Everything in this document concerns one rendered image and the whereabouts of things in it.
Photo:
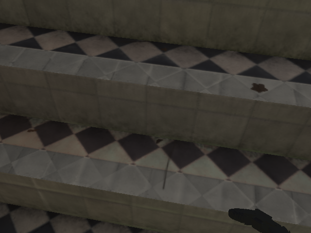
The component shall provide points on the robot right hand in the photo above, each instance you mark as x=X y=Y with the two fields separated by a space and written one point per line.
x=259 y=220

